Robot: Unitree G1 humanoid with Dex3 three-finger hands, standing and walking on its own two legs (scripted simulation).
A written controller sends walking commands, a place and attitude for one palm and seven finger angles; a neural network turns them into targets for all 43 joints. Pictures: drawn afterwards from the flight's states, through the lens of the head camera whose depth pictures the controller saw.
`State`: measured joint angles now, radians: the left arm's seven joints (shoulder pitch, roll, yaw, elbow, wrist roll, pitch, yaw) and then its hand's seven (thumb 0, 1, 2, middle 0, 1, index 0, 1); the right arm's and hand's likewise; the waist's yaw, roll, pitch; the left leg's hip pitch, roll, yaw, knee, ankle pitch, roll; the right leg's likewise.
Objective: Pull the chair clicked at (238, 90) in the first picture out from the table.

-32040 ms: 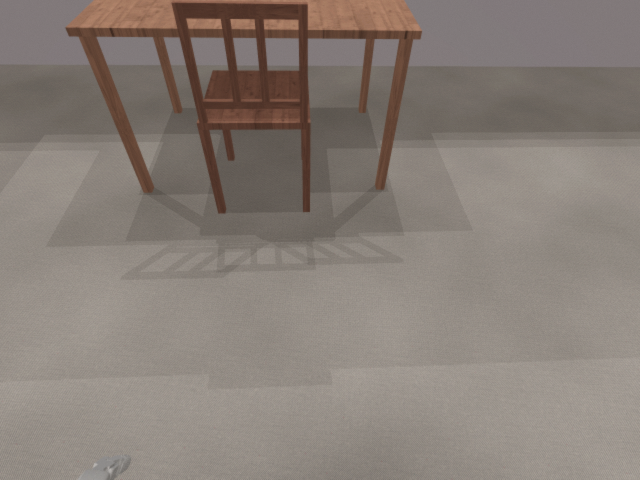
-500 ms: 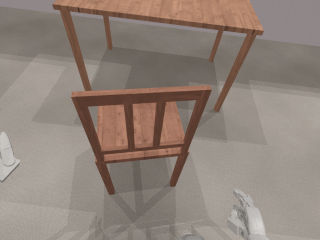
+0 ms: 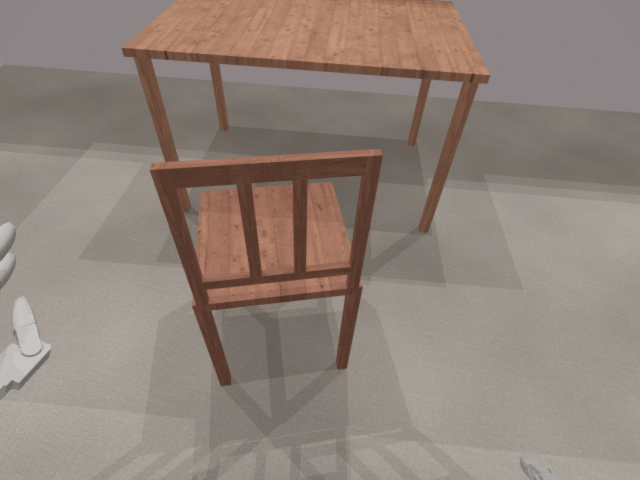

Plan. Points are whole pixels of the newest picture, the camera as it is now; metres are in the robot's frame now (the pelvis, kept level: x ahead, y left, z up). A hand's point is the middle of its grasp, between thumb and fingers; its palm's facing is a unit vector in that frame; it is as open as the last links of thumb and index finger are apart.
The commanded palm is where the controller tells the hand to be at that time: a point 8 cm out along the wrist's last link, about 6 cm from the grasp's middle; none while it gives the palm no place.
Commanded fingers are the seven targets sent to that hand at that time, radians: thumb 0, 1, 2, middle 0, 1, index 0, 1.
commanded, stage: stop stepping back and stand still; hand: left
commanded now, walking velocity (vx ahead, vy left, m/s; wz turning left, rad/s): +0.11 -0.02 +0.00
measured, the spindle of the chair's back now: (250, 232) +0.59 +0.16 -0.09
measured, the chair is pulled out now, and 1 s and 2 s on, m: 0.60 0.60 0.60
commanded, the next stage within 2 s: let the arm hang, fingers relaxed in 0.34 s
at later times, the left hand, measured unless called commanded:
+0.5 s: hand (85, 376) +0.20 +0.25 +0.09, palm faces +0.33 -0.85 -0.42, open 7.4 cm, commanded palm none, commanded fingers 0.00 0.90 0.90 -0.20 -0.30 -0.20 -0.30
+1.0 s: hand out of the picture +0.01 +0.19 -0.16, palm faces +0.03 -0.97 -0.25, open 7.2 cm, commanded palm none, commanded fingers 0.00 0.90 0.90 -0.20 -0.30 -0.20 -0.30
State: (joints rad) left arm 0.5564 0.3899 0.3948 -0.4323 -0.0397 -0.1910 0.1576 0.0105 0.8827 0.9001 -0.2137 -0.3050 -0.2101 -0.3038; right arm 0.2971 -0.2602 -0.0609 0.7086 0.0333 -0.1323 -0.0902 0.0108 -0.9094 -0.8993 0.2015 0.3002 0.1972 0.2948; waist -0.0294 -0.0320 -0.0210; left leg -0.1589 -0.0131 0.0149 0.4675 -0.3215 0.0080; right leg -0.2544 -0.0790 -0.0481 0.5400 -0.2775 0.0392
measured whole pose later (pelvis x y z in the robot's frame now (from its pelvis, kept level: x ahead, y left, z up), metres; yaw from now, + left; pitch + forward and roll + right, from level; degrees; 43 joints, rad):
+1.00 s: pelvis -0.02 -0.01 +0.00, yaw +1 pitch -2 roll +0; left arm 0.28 0.21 0.00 0.96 0.00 0.04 0.02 -0.02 0.93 0.90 -0.20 -0.30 -0.20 -0.30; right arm 0.35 -0.16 0.00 0.99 -0.01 0.01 -0.02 0.00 -0.91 -0.90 0.20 0.30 0.20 0.29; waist -0.01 0.02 0.05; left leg -0.18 0.02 -0.02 0.49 -0.28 -0.01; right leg -0.22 -0.03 -0.05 0.47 -0.22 0.01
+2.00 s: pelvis -0.03 -0.02 +0.00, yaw +1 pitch -1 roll +0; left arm 0.30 0.13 0.00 1.07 0.00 0.02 0.03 0.01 0.92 0.90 -0.20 -0.30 -0.19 -0.30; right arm 0.37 -0.10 0.00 1.06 -0.01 0.00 -0.04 0.00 -0.91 -0.90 0.20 0.30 0.20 0.29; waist -0.01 0.01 0.05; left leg -0.20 0.03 -0.01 0.48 -0.26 -0.03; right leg -0.25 -0.02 -0.05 0.48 -0.21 -0.01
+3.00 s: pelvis -0.02 -0.02 +0.00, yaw +1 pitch -1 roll +0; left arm 0.30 0.13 0.00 1.08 0.00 0.01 0.03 0.01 0.92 0.90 -0.20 -0.30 -0.20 -0.30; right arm 0.36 -0.10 0.00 1.07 -0.01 -0.01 -0.04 0.00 -0.91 -0.90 0.20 0.30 0.20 0.29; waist -0.01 0.00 0.07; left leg -0.18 0.03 -0.02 0.47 -0.27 -0.03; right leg -0.24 -0.01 -0.05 0.47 -0.22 -0.01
